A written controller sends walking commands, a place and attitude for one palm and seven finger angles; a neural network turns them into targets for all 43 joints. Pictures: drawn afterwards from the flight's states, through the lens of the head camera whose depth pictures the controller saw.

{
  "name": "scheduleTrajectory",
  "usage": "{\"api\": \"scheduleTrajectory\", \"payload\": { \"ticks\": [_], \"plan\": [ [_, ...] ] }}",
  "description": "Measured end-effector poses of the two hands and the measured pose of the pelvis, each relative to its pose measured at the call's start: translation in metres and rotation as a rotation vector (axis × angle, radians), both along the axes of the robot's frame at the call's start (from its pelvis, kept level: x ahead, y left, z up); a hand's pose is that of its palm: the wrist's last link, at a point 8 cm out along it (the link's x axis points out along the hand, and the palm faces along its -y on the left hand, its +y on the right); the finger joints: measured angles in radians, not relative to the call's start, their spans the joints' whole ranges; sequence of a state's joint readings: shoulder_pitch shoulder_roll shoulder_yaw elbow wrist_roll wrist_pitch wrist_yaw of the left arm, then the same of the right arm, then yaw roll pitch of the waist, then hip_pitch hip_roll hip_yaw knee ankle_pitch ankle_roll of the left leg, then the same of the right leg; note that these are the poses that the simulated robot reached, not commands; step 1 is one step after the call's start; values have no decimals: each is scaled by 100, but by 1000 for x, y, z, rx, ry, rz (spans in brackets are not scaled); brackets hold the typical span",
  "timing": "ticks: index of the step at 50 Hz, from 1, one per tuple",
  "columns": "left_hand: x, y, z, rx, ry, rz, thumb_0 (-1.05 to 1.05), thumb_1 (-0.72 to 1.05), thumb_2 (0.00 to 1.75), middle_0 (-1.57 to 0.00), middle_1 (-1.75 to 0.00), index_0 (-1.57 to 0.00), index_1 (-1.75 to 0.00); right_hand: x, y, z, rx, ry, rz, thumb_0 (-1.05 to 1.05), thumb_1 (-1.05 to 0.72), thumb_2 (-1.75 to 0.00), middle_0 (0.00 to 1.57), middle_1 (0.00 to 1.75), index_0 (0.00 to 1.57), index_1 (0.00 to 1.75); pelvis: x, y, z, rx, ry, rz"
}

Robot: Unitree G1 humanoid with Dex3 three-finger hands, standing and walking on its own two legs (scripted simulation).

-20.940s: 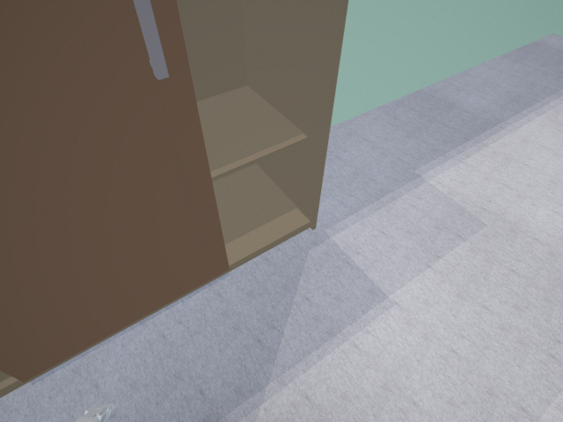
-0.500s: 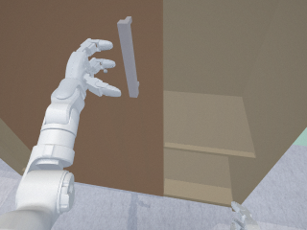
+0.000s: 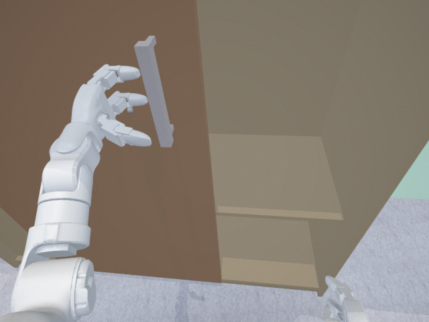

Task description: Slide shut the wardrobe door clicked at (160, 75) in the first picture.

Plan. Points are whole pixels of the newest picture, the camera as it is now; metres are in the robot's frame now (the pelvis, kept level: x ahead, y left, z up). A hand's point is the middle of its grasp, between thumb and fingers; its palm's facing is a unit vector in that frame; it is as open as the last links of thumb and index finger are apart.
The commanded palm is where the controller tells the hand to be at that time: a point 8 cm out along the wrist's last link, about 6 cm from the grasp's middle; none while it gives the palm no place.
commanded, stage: move the hooked fingers beside the handle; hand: left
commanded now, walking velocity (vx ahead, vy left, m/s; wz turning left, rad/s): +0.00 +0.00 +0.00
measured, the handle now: (159, 95) +0.44 +0.13 +0.24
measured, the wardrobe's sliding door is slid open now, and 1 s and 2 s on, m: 0.42 0.42 0.42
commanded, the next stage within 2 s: feel for the door with the fingertips in 1.44 s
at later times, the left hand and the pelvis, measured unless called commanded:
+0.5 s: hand (120, 110) +0.39 +0.18 +0.24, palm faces -0.01 -1.00 -0.04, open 14.0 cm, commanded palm +0.36 +0.23 +0.24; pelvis +0.01 +0.01 +0.00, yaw +0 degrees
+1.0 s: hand (115, 103) +0.38 +0.18 +0.26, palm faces -0.01 -1.00 -0.04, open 14.0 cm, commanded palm +0.36 +0.24 +0.23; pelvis +0.00 +0.01 +0.00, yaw +0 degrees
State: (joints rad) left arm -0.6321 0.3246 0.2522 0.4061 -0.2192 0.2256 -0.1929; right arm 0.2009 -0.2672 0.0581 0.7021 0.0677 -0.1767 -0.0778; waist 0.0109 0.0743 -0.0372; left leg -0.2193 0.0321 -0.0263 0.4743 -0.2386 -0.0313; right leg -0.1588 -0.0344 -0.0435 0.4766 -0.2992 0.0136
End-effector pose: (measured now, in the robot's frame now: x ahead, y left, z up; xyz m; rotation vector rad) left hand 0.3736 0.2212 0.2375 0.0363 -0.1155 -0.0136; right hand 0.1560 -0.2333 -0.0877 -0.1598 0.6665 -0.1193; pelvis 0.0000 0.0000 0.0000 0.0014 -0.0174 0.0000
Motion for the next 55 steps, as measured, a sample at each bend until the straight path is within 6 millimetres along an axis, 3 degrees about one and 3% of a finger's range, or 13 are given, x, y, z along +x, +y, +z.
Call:
{"api": "scheduleTrajectory", "payload": {
  "ticks": [13, 23, 32, 41, 50, 55],
  "plan": [
    [-1, 10, 5, -2, -5, 6, -1, -50, 30, -33, -121, -30, -120, 4, -6, 3, -7, 10, -30, 1, -90, -90, 21, 30, 20, 30, 7, 1, 0, 0, 6, -10],
    [-6, 13, 1, 1, 12, 1, -1, -50, 30, -31, -120, -30, -120, 11, 3, 4, -5, 11, -18, 1, -90, -90, 21, 30, 20, 30, 7, 6, 0, -2, 4, -7],
    [-8, 17, 11, 7, -16, 2, -1, -50, 30, -31, -120, -30, -120, 13, 11, 6, 4, 3, -8, 1, -90, -90, 21, 30, 20, 30, 7, 10, 0, -3, 1, -7],
    [-9, 16, -4, 7, 41, 8, -1, -50, 30, -31, -120, -30, -120, 11, 13, 6, 1, 14, -9, 1, -90, -90, 21, 30, 20, 30, 4, 11, 0, -4, 0, -8],
    [-9, 16, 18, -1, -34, 4, -1, -50, 30, -31, -120, -30, -120, 5, 11, 4, -5, 28, -14, 1, -90, -90, 21, 30, 20, 30, 4, 10, 1, -4, -4, -8],
    [-5, 19, 2, 8, 61, 15, -1, -50, 30, -31, -120, -30, -120, 1, 7, 3, 2, 35, -28, 1, -90, -90, 21, 30, 20, 30, 2, 9, 1, -5, 2, -9]
  ]
}}
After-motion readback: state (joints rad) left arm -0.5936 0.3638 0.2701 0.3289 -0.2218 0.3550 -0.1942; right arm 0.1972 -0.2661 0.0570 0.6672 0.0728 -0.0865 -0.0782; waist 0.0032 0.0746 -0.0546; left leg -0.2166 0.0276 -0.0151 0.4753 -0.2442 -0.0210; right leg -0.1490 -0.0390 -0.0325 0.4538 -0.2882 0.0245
